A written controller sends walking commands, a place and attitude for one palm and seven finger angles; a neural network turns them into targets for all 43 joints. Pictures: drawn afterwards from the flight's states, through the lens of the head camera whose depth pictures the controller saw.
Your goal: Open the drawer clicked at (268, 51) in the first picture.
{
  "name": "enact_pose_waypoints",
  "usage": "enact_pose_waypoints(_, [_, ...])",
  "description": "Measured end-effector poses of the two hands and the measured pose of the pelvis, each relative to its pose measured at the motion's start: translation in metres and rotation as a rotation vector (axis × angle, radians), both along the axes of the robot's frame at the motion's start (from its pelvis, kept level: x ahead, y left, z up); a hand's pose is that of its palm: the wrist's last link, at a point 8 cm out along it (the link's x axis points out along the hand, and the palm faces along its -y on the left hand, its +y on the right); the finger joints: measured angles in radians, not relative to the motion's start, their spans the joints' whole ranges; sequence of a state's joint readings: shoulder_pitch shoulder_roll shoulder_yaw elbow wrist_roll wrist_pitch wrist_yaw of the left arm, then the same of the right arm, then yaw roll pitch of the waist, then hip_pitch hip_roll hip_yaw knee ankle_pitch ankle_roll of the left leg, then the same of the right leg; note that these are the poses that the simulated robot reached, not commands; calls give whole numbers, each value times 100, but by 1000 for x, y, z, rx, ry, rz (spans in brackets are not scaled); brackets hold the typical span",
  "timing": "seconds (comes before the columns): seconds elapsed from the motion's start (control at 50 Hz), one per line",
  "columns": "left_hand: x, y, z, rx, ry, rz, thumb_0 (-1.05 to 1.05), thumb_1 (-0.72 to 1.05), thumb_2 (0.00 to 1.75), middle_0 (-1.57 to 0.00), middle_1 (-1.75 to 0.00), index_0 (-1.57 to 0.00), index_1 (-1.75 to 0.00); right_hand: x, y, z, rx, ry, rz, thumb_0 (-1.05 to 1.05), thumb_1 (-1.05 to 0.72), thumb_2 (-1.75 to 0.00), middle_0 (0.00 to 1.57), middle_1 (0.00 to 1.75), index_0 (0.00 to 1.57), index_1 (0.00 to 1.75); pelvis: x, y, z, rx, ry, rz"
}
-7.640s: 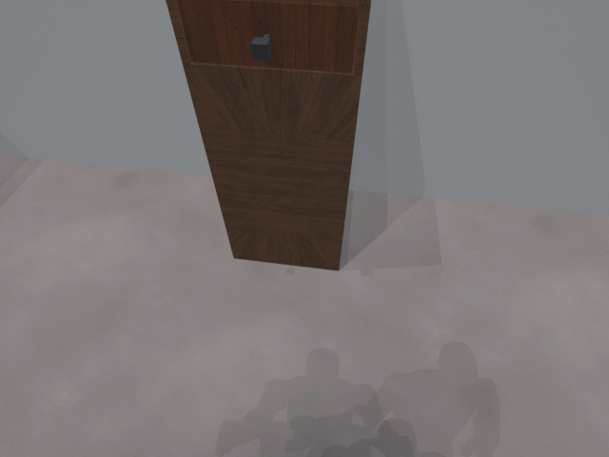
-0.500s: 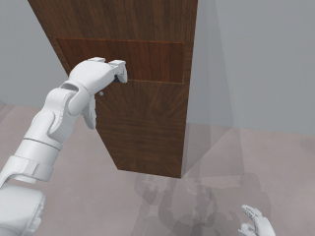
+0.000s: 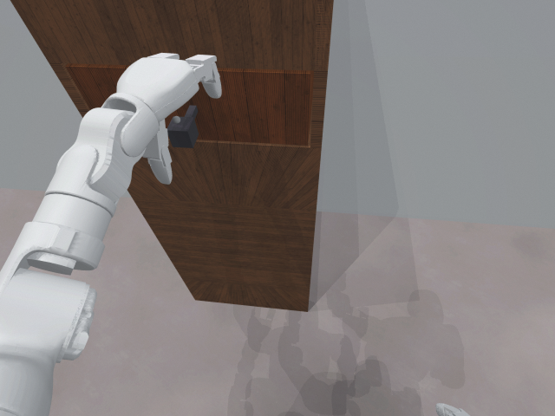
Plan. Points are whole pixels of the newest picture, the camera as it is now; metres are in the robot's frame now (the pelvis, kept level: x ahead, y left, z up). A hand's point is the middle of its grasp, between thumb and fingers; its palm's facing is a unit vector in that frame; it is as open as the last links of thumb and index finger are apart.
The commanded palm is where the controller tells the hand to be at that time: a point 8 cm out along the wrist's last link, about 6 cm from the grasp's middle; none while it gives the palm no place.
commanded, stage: move the hooked fingers above the handle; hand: left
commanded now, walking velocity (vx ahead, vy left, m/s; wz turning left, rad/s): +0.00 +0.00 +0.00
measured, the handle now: (186, 124) +0.52 +0.17 +0.13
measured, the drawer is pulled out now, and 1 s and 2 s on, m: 0.00 0.00 0.00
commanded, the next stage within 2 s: none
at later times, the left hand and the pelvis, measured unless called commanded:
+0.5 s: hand (168, 115) +0.47 +0.18 +0.18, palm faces +0.02 -0.03 -1.00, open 13.7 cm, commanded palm +0.47 +0.21 +0.25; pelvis -0.01 -0.01 +0.00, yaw -2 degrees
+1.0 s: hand (187, 104) +0.49 +0.15 +0.19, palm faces +0.08 -0.06 -0.99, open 13.8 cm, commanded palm +0.47 +0.21 +0.25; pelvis -0.01 +0.00 +0.00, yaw -3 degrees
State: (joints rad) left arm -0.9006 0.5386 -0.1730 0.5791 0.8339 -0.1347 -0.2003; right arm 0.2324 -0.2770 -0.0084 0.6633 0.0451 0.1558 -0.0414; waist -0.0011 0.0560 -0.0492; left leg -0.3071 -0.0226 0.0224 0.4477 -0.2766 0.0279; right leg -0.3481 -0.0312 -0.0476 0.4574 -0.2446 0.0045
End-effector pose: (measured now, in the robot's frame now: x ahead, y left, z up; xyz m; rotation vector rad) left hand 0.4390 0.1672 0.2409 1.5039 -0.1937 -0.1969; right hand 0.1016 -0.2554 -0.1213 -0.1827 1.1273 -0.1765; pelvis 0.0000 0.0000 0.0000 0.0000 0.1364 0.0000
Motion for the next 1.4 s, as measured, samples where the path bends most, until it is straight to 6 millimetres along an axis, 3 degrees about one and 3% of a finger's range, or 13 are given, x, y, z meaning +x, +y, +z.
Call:
enact_pose_waypoints(0.12, [31, 24, 9, 2, -57, 196, 1, -49, 30, -34, -122, -34, -124, -21, -5, -5, 12, 47, -31, 1, -91, -90, 20, 30, 20, 30, -5, -4, -1, 1, 47, -23])
enact_pose_waypoints(0.2, [29, 20, 12, 62, -36, 235, 0, -49, 30, -37, -125, -37, -127, -39, -9, -9, 25, 92, -60, 1, -91, -90, 20, 30, 20, 30, -5, -6, -1, 2, 52, -28])
enact_pose_waypoints(0.28, [26, 22, -5, 64, 71, 268, 0, -49, 30, -35, -123, -36, -125, -51, -12, -10, 26, 98, -99, 1, -91, -90, 20, 30, 20, 30, -8, -8, -1, 3, 30, -34])
enact_pose_waypoints(0.42, [11, 9, -21, 67, 71, 107, 0, -49, 30, -33, -121, -34, -122, -61, -22, -4, -23, 83, -115, 1, -91, -90, 20, 30, 20, 30, -13, -12, -1, 3, 16, -30])
enact_pose_waypoints(0.5, [10, 13, -4, 27, -29, 97, 1, -49, 30, -33, -121, -33, -121, -62, -26, -3, -34, 83, -110, 1, -91, -90, 20, 30, 20, 30, -15, -13, -2, 2, 18, -29])
enact_pose_waypoints(0.58, [19, 39, 12, 26, -67, 243, 1, -49, 30, -32, -120, -33, -121, -61, -26, -4, -28, 81, -109, 1, -91, -90, 20, 30, 20, 30, -16, -13, -2, 2, 31, -31])
enact_pose_waypoints(0.68, [22, 61, 9, 100, 33, 372, 0, -49, 30, -32, -120, -32, -121, -60, -25, -5, -21, 88, -111, 1, -91, -90, 20, 30, 20, 30, -15, -11, -1, -1, 38, -27])
enact_pose_waypoints(0.78, [17, 31, -13, 101, 136, 187, 0, -49, 30, -32, -120, -32, -120, -54, -22, -1, -39, 92, -100, 1, -91, -90, 20, 30, 20, 30, -11, -7, -1, -3, 24, -13])
enact_pose_waypoints(0.88, [15, -9, -19, 13, 67, -37, 0, -49, 30, -32, -120, -32, -120, -42, -16, 2, -50, 47, -100, 1, -91, -90, 20, 30, 20, 30, -8, -1, -2, -4, 21, -23])
enact_pose_waypoints(1.08, [29, -10, 3, 38, -108, 79, 0, -49, 30, -48, -128, -36, -123, -36, 9, -12, 47, 54, -78, 1, -91, -90, 20, 30, 20, 30, -9, 4, -2, -1, 49, -54])
enact_pose_waypoints(1.2, [26, 25, 19, 38, -60, 294, 1, -49, 30, -40, -124, -39, -125, -34, 13, -12, 73, 24, -100, 1, -91, -90, 20, 30, 20, 30, -12, -1, 0, 5, 23, -64])
enact_pose_waypoints(1.3, [10, 65, 17, 111, 54, 404, 1, -49, 30, -35, -122, -36, -123, -36, -1, -3, 29, 15, -94, 1, -91, -90, 20, 30, 21, 30, -15, -6, 1, 4, 4, -40])
enact_pose_waypoints(1.4, [-6, 48, -8, 131, 156, 220, 0, -49, 30, -33, -121, -34, -121, -39, -22, 6, -57, 39, -53, 1, -91, -90, 20, 30, 21, 30, -18, -7, 0, -2, -11, 1])
